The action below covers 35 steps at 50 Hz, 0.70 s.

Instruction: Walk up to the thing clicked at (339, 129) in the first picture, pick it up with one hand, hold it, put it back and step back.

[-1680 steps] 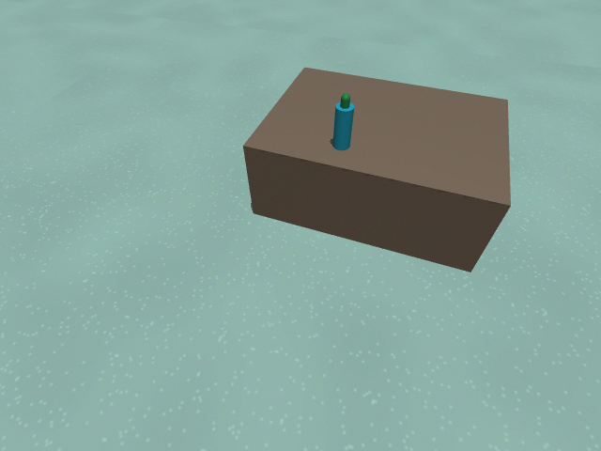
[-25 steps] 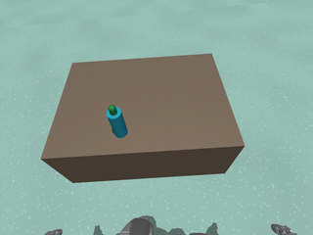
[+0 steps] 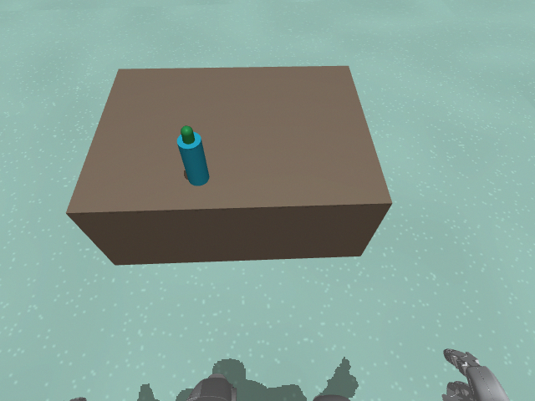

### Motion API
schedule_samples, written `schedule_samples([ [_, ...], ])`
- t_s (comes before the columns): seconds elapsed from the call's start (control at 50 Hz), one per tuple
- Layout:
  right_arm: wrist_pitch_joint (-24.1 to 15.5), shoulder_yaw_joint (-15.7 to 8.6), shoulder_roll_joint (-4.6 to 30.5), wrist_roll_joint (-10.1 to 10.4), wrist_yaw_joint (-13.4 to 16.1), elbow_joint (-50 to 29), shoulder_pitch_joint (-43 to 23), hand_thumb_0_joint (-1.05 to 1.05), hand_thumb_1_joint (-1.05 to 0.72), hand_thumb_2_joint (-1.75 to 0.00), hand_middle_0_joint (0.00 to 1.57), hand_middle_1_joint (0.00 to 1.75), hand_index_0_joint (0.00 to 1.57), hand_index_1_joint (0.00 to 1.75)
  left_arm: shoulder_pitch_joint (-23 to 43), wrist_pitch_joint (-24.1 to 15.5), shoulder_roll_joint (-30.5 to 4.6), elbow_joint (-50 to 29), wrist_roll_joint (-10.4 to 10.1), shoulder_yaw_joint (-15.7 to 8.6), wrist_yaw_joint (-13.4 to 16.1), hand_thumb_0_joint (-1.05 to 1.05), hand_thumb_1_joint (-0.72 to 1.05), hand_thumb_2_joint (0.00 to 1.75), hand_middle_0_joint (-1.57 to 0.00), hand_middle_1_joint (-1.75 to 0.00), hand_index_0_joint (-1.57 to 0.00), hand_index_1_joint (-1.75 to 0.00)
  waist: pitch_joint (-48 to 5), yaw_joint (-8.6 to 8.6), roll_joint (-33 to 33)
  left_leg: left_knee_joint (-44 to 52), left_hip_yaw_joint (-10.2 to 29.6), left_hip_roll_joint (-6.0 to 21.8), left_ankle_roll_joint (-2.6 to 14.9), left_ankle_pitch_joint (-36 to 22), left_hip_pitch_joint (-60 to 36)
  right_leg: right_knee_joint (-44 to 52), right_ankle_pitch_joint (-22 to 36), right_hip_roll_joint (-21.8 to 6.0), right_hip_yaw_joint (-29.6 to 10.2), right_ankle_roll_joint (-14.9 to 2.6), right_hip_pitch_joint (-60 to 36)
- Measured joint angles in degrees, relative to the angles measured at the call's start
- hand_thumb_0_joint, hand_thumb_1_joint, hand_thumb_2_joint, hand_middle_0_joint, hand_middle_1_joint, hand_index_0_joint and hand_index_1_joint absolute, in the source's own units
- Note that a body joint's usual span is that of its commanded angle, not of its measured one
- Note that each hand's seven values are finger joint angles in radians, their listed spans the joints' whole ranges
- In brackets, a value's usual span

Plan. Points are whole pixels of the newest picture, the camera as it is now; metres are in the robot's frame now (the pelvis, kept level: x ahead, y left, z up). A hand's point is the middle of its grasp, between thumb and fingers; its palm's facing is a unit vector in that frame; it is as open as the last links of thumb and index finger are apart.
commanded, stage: step back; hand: left
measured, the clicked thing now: (192, 154) +0.76 +0.25 -0.26
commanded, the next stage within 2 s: stand in 1.90 s
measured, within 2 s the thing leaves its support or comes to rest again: neither
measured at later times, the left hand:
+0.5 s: hand out of the picture -0.06 +0.27 -0.14, palm faces +0.09 -0.91 -0.41, open 7.4 cm
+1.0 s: hand out of the picture -0.28 +0.24 -0.13, palm faces +0.11 -0.88 -0.46, open 7.4 cm
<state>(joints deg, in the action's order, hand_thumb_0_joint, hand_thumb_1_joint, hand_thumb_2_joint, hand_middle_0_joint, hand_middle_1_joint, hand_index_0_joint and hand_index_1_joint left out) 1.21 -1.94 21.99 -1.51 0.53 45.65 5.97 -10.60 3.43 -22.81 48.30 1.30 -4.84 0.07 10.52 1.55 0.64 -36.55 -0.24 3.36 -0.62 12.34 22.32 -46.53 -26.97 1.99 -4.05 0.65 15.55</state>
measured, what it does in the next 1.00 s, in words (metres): walks backwards: right foot, then left foot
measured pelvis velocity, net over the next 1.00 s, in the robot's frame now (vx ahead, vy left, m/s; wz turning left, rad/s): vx -0.33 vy -0.05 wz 0.12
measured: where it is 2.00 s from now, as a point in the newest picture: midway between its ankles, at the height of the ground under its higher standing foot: outside the picture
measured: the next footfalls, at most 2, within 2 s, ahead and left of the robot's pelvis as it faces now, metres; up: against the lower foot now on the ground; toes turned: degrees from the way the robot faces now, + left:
right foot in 0.02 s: -0.01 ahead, -0.13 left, +0.00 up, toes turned +3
left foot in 0.40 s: -0.12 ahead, +0.11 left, +0.00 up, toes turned +4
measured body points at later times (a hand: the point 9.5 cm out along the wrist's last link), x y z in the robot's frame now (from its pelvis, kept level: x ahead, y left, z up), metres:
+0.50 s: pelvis -0.17 -0.02 +0.00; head -0.11 -0.01 +0.45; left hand -0.07 +0.31 -0.11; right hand -0.05 -0.32 -0.12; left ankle -0.16 +0.10 -0.72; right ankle -0.12 -0.14 -0.67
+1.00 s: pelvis -0.33 -0.05 +0.00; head -0.30 -0.07 +0.45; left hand -0.29 +0.29 -0.10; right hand -0.21 -0.36 -0.13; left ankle -0.36 +0.08 -0.71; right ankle -0.27 -0.16 -0.72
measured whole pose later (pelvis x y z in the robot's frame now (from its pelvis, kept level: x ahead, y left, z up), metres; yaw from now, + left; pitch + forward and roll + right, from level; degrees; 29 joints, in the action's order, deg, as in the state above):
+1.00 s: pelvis -0.33 -0.05 +0.00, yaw +7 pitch -3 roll +1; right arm 3.2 -2.9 23.8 -1.4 -0.2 53.2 11.5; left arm -10.9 0.5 -22.1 50.7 3.2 -3.9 0.5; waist 6.3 1.8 -1.6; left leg -44.8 3.1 -1.4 -0.4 29.7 16.7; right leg -39.5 -17.5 -2.8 2.0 -1.1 19.7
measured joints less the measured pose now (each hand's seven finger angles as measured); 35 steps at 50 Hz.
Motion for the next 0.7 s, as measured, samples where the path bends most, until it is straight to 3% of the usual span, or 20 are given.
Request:
schedule_samples([
  [0.02,0.34,0.00,0.45,0.18,-0.05,-0.21,-0.31,0.01,-0.90,-0.90,0.21,0.30,0.20,0.30,-0.39,-0.36,0.10,0.26,0.07,0.05,-0.09,0.00,0.91,0.90,-0.20,-0.30,-0.20,-0.30,-0.23,0.19,-0.38,-1.30,-0.11,0.40,-0.56,0.03,1.27,6.19,2.96,-0.61,0.75,-0.50,-2.30],
  [0.06,1.17,-0.51,1.72,0.74,0.17,0.32,-1.21,0.01,-0.90,-0.90,0.21,0.30,0.20,0.30,-0.46,-0.90,1.61,1.21,0.71,0.16,-0.20,0.00,0.91,0.90,-0.20,-0.30,-0.20,-0.30,0.33,-0.71,-3.65,-4.83,3.07,0.96,-0.20,3.13,3.63,8.14,3.09,0.98,2.78,-1.27,-2.86],
  [0.1,1.96,-0.85,1.62,1.10,0.83,1.45,-0.71,0.01,-0.91,-0.90,0.21,0.30,0.20,0.30,-1.41,-1.02,2.14,1.00,0.97,0.72,-0.58,0.00,0.91,0.90,-0.20,-0.30,-0.20,-0.30,-0.47,-0.10,-3.03,-13.96,6.36,-3.72,0.19,13.02,6.19,6.48,3.80,-0.13,2.38,-1.93,-1.02],
  [0.12,2.15,-0.84,1.71,1.34,0.97,1.93,-0.23,0.01,-0.91,-0.90,0.21,0.30,0.20,0.30,-1.83,-1.08,2.45,0.92,0.89,0.95,-0.53,0.00,0.91,0.90,-0.20,-0.30,-0.20,-0.30,-0.87,0.30,-2.65,-19.23,7.54,-6.07,0.31,14.87,7.16,6.69,4.56,-0.79,1.97,-2.03,-0.59],
  [0.16,2.01,-0.78,2.06,1.81,1.09,2.47,1.05,0.01,-0.91,-0.90,0.21,0.30,0.20,0.30,-2.06,-0.90,3.01,0.87,0.97,1.18,-0.24,0.00,0.90,0.90,-0.21,-0.30,-0.20,-0.30,-1.55,0.33,-2.53,-26.88,8.52,-9.15,0.43,15.33,8.01,7.99,6.33,-1.78,1.99,-2.05,-0.06],
  [0.2,1.65,-0.66,2.23,1.75,1.18,2.79,2.44,0.01,-0.91,-0.90,0.21,0.30,0.20,0.30,-1.64,-0.79,3.09,0.30,1.10,1.12,0.11,0.00,0.90,0.90,-0.21,-0.30,-0.20,-0.30,-1.83,0.10,-2.47,-30.06,7.99,-10.16,0.12,15.53,7.09,8.86,7.77,-2.44,2.47,-2.13,0.67],
  [0.26,1.78,-0.57,2.09,1.38,1.19,3.32,4.05,0.01,-0.91,-0.90,0.21,0.30,0.20,0.30,-0.14,-1.06,2.62,-1.36,1.24,1.10,0.84,0.00,0.90,0.90,-0.21,-0.30,-0.20,-0.30,-1.50,-0.35,-2.38,-26.82,6.44,-9.18,-0.23,16.98,3.24,9.24,9.49,-3.09,3.87,-2.16,2.17],
  [0.34,1.89,-0.55,1.51,0.91,0.66,3.98,4.76,0.01,-0.91,-0.90,0.21,0.30,0.20,0.30,2.76,-1.30,1.38,-3.64,1.06,1.28,1.38,0.00,0.90,0.90,-0.21,-0.30,-0.20,-0.30,-0.29,-0.84,-1.54,-14.00,3.72,-6.61,0.14,17.15,-3.28,7.81,11.19,-4.28,5.77,-1.82,5.40],
  [0.38,1.41,-0.65,1.30,0.76,0.30,4.21,5.01,0.01,-0.91,-0.90,0.21,0.30,0.20,0.30,4.12,-0.95,0.66,-4.23,0.61,1.47,1.29,0.00,0.90,0.90,-0.21,-0.30,-0.20,-0.30,-0.02,-1.26,-0.91,-3.95,2.17,-5.52,0.91,12.14,-7.46,5.90,11.51,-5.05,6.50,-1.35,7.54],
  [0.42,1.12,-0.87,0.26,0.14,0.14,4.82,4.47,0.01,-0.91,-0.90,0.21,0.30,0.20,0.30,5.40,-0.47,-0.27,-4.08,0.18,1.45,1.23,0.00,0.90,0.90,-0.21,-0.30,-0.20,-0.30,1.07,-1.00,1.56,-1.56,0.80,-6.77,1.43,8.29,-8.00,3.09,10.65,-5.98,4.63,-1.15,9.47],
  [0.48,1.08,-0.23,-0.36,-0.24,-0.64,4.91,4.20,0.01,-0.91,-0.90,0.21,0.30,0.20,0.30,5.40,0.50,-0.07,-2.24,-0.05,1.08,1.59,0.00,0.90,0.90,-0.20,-0.30,-0.20,-0.30,0.74,-1.82,1.07,-2.36,1.32,-5.31,1.86,7.29,-6.50,-9.92,-2.52,-0.05,-0.43,-1.28,12.06],
  [0.52,1.12,0.27,-0.84,-0.39,-0.47,4.97,3.97,0.01,-0.91,-0.90,0.21,0.30,0.20,0.30,4.75,0.66,-0.15,-1.20,-0.51,0.87,1.54,0.00,0.90,0.90,-0.20,-0.30,-0.20,-0.30,-0.23,-1.85,1.05,-0.72,1.31,-4.22,1.76,5.38,-5.98,-18.35,-3.72,2.92,-2.25,-1.35,12.82],
  [0.56,1.23,0.40,-0.88,-0.46,-0.28,4.67,3.35,0.01,-0.91,-0.90,0.21,0.30,0.20,0.30,3.89,0.44,-0.05,-0.63,-0.69,0.73,1.20,0.00,0.91,0.90,-0.20,-0.30,-0.20,-0.30,-0.86,-1.40,0.76,0.56,1.00,-3.14,1.72,3.59,-5.11,-20.96,-3.44,3.62,-2.04,-0.95,11.49],
  [0.64,1.16,0.06,-0.03,-0.56,-0.11,2.86,1.18,0.01,-0.90,-0.90,0.21,0.30,0.20,0.30,2.07,-0.20,0.42,0.20,-0.36,1.03,0.59,0.00,0.91,0.90,-0.20,-0.30,-0.20,-0.30,-0.88,-0.40,-0.53,0.79,0.04,-1.18,1.29,0.92,-2.09,-9.05,-3.28,1.11,0.25,-0.01,4.07],
  [0.7,1.54,0.11,0.93,-0.05,-0.36,1.58,-0.57,0.01,-0.90,-0.90,0.21,0.30,0.20,0.30,0.84,-1.09,0.46,1.41,0.07,1.21,0.43,0.00,0.90,0.90,-0.20,-0.30,-0.20,-0.30,-1.04,0.31,-1.26,-1.81,-0.78,0.07,-0.05,0.10,1.53,7.56,2.71,-0.77,2.02,-0.74,-2.97],
])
